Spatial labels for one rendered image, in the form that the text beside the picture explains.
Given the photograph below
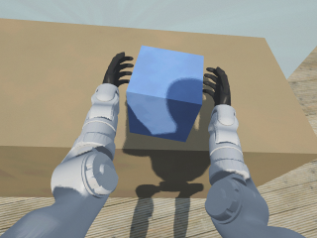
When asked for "pedestal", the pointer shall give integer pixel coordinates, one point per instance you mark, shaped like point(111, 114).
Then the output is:
point(50, 70)

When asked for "robot left forearm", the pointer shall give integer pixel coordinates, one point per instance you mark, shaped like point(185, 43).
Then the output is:
point(100, 125)

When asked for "left robot hand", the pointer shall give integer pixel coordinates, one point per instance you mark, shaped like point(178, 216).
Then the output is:
point(113, 72)

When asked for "carton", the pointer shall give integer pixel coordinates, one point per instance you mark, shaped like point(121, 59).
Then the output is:
point(165, 93)

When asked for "robot right forearm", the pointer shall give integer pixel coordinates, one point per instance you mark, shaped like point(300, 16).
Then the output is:
point(225, 151)

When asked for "left robot upper arm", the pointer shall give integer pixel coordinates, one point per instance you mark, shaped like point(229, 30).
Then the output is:
point(80, 188)

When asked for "right robot hand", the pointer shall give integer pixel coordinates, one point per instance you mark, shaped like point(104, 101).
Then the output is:
point(222, 94)

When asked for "right robot upper arm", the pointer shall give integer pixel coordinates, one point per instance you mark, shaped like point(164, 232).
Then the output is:
point(239, 212)

